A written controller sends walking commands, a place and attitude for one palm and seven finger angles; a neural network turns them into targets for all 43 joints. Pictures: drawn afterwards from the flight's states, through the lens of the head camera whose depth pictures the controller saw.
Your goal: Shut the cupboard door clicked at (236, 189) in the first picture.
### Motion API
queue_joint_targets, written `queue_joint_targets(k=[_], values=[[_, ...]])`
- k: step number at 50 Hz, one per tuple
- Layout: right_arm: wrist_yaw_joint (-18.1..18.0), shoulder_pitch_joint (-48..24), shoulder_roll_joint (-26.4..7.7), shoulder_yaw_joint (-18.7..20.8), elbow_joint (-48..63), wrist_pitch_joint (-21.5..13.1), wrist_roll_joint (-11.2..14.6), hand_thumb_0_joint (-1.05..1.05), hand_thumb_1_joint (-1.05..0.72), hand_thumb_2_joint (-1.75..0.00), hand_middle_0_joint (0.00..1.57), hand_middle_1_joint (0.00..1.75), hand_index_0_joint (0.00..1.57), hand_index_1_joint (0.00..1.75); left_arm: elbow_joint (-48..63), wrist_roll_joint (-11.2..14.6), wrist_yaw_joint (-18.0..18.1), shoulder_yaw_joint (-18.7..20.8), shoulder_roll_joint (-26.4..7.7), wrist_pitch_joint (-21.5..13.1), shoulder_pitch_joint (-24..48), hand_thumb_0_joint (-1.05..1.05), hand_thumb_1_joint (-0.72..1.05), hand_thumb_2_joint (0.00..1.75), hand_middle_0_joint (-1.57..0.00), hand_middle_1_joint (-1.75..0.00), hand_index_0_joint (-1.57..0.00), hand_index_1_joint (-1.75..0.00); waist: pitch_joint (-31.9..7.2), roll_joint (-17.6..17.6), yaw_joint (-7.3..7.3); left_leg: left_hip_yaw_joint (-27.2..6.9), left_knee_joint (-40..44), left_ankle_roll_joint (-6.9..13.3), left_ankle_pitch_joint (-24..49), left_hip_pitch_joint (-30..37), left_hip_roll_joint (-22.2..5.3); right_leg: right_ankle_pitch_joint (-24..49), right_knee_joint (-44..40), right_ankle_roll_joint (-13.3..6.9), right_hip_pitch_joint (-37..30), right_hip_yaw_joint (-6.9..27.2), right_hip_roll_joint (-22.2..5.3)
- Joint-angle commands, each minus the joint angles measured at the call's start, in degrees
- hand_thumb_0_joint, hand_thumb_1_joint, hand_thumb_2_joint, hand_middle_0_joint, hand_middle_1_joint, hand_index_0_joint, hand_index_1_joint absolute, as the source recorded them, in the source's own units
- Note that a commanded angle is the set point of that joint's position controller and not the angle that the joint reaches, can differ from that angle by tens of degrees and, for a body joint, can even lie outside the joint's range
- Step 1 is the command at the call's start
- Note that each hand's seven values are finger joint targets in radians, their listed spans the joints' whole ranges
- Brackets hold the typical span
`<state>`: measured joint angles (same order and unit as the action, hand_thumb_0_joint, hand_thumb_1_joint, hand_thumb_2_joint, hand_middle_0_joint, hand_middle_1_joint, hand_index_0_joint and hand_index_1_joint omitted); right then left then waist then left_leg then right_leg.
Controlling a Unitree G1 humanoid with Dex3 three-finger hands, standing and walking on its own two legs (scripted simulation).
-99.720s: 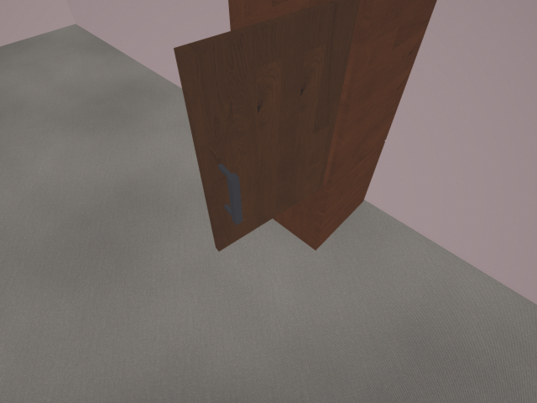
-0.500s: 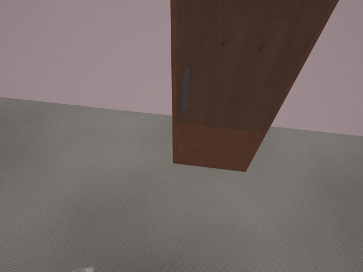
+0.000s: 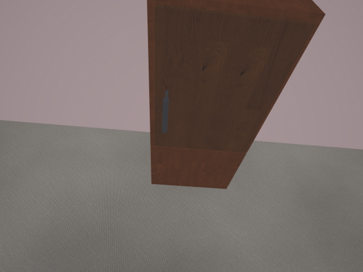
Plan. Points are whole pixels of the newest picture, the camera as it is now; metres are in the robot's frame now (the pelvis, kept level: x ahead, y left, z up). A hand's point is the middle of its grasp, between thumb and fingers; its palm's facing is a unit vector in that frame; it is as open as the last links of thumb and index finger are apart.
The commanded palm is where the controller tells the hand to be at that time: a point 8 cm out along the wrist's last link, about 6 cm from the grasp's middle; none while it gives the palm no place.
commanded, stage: take the last steps up to it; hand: left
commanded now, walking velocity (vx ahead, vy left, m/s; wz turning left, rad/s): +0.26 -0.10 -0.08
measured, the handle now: (165, 112) +0.64 +0.08 -0.10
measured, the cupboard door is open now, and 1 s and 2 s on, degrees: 0 0 0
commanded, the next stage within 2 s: come to a stop and stand still in 0.24 s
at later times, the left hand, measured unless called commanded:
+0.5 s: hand (143, 233) +0.24 +0.10 -0.16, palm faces -0.01 -0.97 -0.23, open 7.2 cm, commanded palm none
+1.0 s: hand (117, 261) +0.18 +0.16 -0.18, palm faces +0.06 -0.98 -0.21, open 7.4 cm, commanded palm none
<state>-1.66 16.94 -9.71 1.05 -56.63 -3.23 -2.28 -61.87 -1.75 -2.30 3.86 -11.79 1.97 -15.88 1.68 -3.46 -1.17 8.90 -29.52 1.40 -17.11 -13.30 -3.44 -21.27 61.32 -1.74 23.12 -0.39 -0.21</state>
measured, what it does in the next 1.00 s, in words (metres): walks ahead: right foot, then left foot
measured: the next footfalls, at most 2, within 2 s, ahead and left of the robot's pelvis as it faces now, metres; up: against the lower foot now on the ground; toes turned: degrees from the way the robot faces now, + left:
right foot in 0.30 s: +0.23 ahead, -0.17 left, +0.00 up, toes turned -7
left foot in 0.78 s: +0.23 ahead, +0.06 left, +0.00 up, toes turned +2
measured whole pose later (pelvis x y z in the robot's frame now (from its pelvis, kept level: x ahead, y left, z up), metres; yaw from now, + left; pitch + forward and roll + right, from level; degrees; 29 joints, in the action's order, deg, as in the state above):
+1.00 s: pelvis +0.15 -0.05 +0.00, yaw +0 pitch +0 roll -1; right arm -2.0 8.3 -8.7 0.3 -56.8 1.2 -1.3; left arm -59.5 -0.8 0.7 3.3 -13.3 3.3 -13.0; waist 4.1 -1.8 1.4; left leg 2.6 -26.1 1.7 -10.7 -15.5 -1.0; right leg -26.3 49.7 1.8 19.4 1.3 -0.2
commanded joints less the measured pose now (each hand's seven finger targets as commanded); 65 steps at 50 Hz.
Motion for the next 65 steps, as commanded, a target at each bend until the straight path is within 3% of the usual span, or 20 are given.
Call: queue_joint_targets(k=[1, 9, 11, 13, 14, 15, 16, 18, 19, 22, 30, 36, 37, 39, 40, 43, 53, 57, 59, 65], values=[[-1.1, 8.3, -8.8, 1.8, -1.3, -0.9, 0.4, 0.00, -0.90, -0.90, 0.20, 0.30, 0.20, 0.30, 5.5, 0.0, -0.1, 0.4, -1.6, -1.9, 3.3, 0.00, 0.90, 0.90, -0.20, -0.30, -0.20, -0.30, 1.2, 10.6, -0.23, -11.1, 16.7, 4.6, 22.3, 10.9, -15.1, 5.8, 1.4, 1.1, 12.7, 1.3, -3.5], [-0.2, 10.3, -7.9, 2.4, -4.0, 0.2, 0.3, 0.00, -0.90, -0.90, 0.20, 0.30, 0.20, 0.30, 7.1, 0.4, 0.2, -0.8, -1.0, -2.2, 10.6, 0.00, 0.90, 0.90, -0.20, -0.30, -0.20, -0.30, 4.5, 11.5, -1.66, -4.4, 14.6, 5.1, 26.8, 10.1, -13.9, 10.2, -19.9, 0.3, 6.7, -4.3, -3.3], [-0.2, 9.1, -8.6, 2.7, -4.4, 0.5, 0.3, 0.00, -0.90, -0.90, 0.20, 0.30, 0.20, 0.30, 6.9, 0.4, 0.3, -0.6, -1.2, -2.4, 9.9, 0.00, 0.90, 0.90, -0.20, -0.30, -0.20, -0.30, 4.1, 11.7, -0.61, -4.7, 12.6, 4.8, 26.6, 8.4, -14.3, 10.0, -23.8, -0.4, 1.2, -5.2, -2.2], [-0.1, 7.2, -9.0, 2.9, -4.6, 0.9, 0.8, 0.00, -0.90, -0.90, 0.20, 0.30, 0.20, 0.30, 4.0, 0.4, 0.6, 0.1, -3.0, -3.1, 1.0, 0.00, 0.90, 0.90, -0.20, -0.30, -0.20, -0.30, 0.0, 9.0, 3.70, -2.5, 3.3, 3.0, 29.0, 5.6, -12.0, 13.4, -30.5, -1.2, -12.9, -7.0, 0.2], [0.5, 6.9, -7.7, 2.7, -4.6, 0.7, 1.4, 0.00, -0.90, -0.90, 0.20, 0.30, 0.20, 0.30, 1.9, 0.2, 1.1, 0.7, -6.2, -3.9, -5.9, 0.00, 0.90, 0.90, -0.20, -0.30, -0.20, -0.30, -3.3, 3.9, 6.76, -0.9, -6.8, 1.3, 25.3, -1.4, -8.6, 15.9, -33.4, -2.5, -24.8, -3.1, -2.0], [1.0, 8.3, -4.1, 2.0, -3.9, 0.4, 2.1, 0.00, -0.90, -0.90, 0.20, 0.30, 0.20, 0.30, -0.4, -0.2, 2.0, 2.1, -10.9, -4.6, -12.8, 0.00, 0.90, 0.90, -0.20, -0.30, -0.20, -0.30, -8.9, -8.0, 8.70, 2.7, -22.4, -1.1, 4.2, -12.2, -0.8, 20.4, -37.1, -7.5, -35.4, 12.6, -14.8], [0.6, 7.4, -2.9, 1.8, -2.5, 0.9, 2.4, 0.00, -0.90, -0.90, 0.20, 0.30, 0.20, 0.30, -0.7, 0.8, 2.4, 2.0, -13.1, -4.7, -14.1, 0.00, 0.90, 0.90, -0.20, -0.30, -0.20, -0.30, -9.7, -10.2, 7.72, -2.5, -36.9, -1.0, -20.3, -15.8, 2.6, 24.7, -43.6, -12.4, -32.6, 22.9, -23.3], [0.4, 4.7, -3.7, 2.4, -3.0, 1.9, 2.1, 0.00, -0.90, -0.90, 0.20, 0.30, 0.20, 0.30, 2.2, 1.0, 3.0, 0.6, -8.8, -4.3, -2.3, 0.00, 0.90, 0.90, -0.20, -0.30, -0.20, -0.30, -3.5, -6.9, 3.72, -9.1, -42.7, -1.0, -12.8, -17.1, -1.3, 18.9, -46.9, -11.3, -19.4, 18.9, -21.3], [0.3, 5.1, -2.6, 2.0, -4.2, 2.4, 1.8, 0.00, -0.90, -0.90, 0.20, 0.30, 0.20, 0.30, 3.6, 0.9, 3.5, -0.2, -6.0, -4.0, 2.6, 0.00, 0.90, 0.90, -0.20, -0.30, -0.20, -0.30, -1.6, -0.3, 1.43, -9.9, -39.3, -1.6, -8.8, -13.6, -3.0, 24.8, -46.2, -9.8, -13.7, 11.8, -19.0], [0.1, 8.9, 0.0, 0.5, -6.1, 4.2, 1.8, 0.00, -0.90, -0.90, 0.20, 0.30, 0.20, 0.30, 4.3, 0.5, 3.9, -1.4, -3.6, -4.7, 6.0, 0.00, 0.90, 0.90, -0.20, -0.30, -0.20, -0.30, -5.0, -0.9, -1.64, -8.9, -26.7, -3.4, -6.6, -5.7, -2.0, 44.1, -43.6, -7.4, -9.5, 2.6, -15.7], [0.4, -2.0, -4.3, 2.2, -0.6, 6.2, 1.9, 0.00, -0.90, -0.90, 0.20, 0.30, 0.20, 0.30, 5.3, 0.1, 4.9, 1.0, -7.2, -2.4, 3.9, 0.00, 0.90, 0.90, -0.20, -0.30, -0.20, -0.30, -3.4, -3.7, 1.61, -9.2, -21.4, -4.4, -8.6, -10.8, 1.4, 50.5, -40.2, -11.1, -15.1, 5.8, -19.2], [0.7, -1.4, -4.4, 2.4, 0.5, 5.6, 1.8, 0.00, -0.90, -0.90, 0.20, 0.30, 0.20, 0.30, 6.7, 0.2, 4.8, 1.4, -7.9, -1.3, 5.5, 0.00, 0.90, 0.90, -0.20, -0.30, -0.20, -0.30, -4.5, -4.7, -0.22, -8.3, -1.3, -3.4, 3.6, -0.2, 1.6, 34.3, -35.0, -6.9, -11.4, 4.1, -15.1], [0.7, -0.3, -5.7, 2.4, 0.4, 5.0, 1.6, 0.00, -0.90, -0.90, 0.20, 0.30, 0.20, 0.30, 6.7, 0.5, 4.7, 1.0, -6.9, -1.1, 4.8, 0.00, 0.90, 0.90, -0.20, -0.30, -0.20, -0.30, -5.4, -1.5, -0.47, -9.6, 5.4, -2.4, 13.2, 5.0, -0.7, 26.9, -31.7, -4.0, -8.8, 2.2, -12.4], [0.3, -3.1, -12.3, 3.2, 2.7, 4.3, 0.9, 0.00, -0.90, -0.90, 0.20, 0.30, 0.20, 0.30, 7.5, 0.8, 4.6, -0.3, -2.9, -0.3, 1.1, 0.00, 0.90, 0.90, -0.20, -0.30, -0.20, -0.30, -4.0, 16.1, 1.08, -25.5, 11.1, 7.1, 33.3, 1.3, -18.5, -8.3, -19.5, 2.0, -5.0, -3.2, -2.1], [-0.5, -4.2, -12.2, 2.9, 3.2, 4.1, 0.6, 0.00, -0.90, -0.90, 0.20, 0.30, 0.20, 0.30, 7.7, 0.8, 4.6, -0.1, -4.1, 0.4, 2.7, 0.00, 0.90, 0.90, -0.20, -0.30, -0.20, -0.30, -3.2, 14.0, 0.13, -27.0, 13.2, 9.7, 31.9, -0.9, -18.4, -12.8, -11.2, 2.3, -3.5, 0.3, -0.3], [-1.6, -8.2, -9.9, 1.7, 3.9, 3.8, 0.8, 0.00, -0.90, -0.90, 0.20, 0.30, 0.20, 0.30, 5.9, 0.7, 3.8, 0.5, -4.9, 0.8, 0.9, 0.00, 0.90, 0.90, -0.20, -0.30, -0.20, -0.30, -3.3, 12.6, 2.43, -20.5, 11.3, 8.8, 29.2, 1.0, -13.6, -6.1, -3.2, 2.9, 0.0, 4.8, -0.2], [-0.8, -3.3, -10.7, 3.0, -0.5, 3.9, 1.2, 0.00, -0.90, -0.90, 0.20, 0.30, 0.20, 0.30, 3.1, 0.7, 2.9, -1.3, -2.2, 0.0, -0.7, 0.00, 0.90, 0.90, -0.20, -0.30, -0.20, -0.30, -4.2, 11.3, 0.52, -19.4, 12.2, 5.7, 9.2, 2.7, -10.5, 1.5, -31.2, 2.5, -11.2, -1.2, -0.3], [0.3, -3.0, -5.3, 1.7, -1.3, 3.8, 2.0, 0.00, -0.90, -0.90, 0.20, 0.30, 0.20, 0.30, 1.5, 0.7, 3.5, -1.5, -6.8, -1.6, -1.3, 0.00, 0.90, 0.90, -0.20, -0.30, -0.20, -0.30, -1.3, 1.9, 0.00, -10.4, 6.2, -1.7, 2.2, -0.3, -0.5, 4.3, -45.9, -1.9, -11.5, 8.6, -10.3], [0.4, -2.4, -4.5, 1.3, -2.7, 4.0, 1.5, 0.00, -0.90, -0.90, 0.20, 0.30, 0.20, 0.30, 1.0, 0.8, 3.6, -1.8, -5.8, -2.4, 1.1, 0.00, 0.90, 0.90, -0.20, -0.30, -0.20, -0.30, 0.8, -7.2, -0.52, -9.1, 5.1, -2.1, 6.1, 3.9, 0.2, 5.1, -46.9, -2.1, -6.4, 8.2, -8.3], [0.2, 1.7, -4.5, 0.6, -6.9, 3.9, 1.4, 0.00, -0.90, -0.90, 0.20, 0.30, 0.20, 0.30, -0.2, 1.2, 3.9, -2.2, -3.7, -1.9, 0.2, 0.00, 0.90, 0.90, -0.20, -0.30, -0.20, -0.30, 5.3, -0.2, -0.31, -9.7, 7.5, -2.1, 8.1, 3.5, -1.4, 0.7, -47.1, -1.0, -6.0, 6.4, -5.8]])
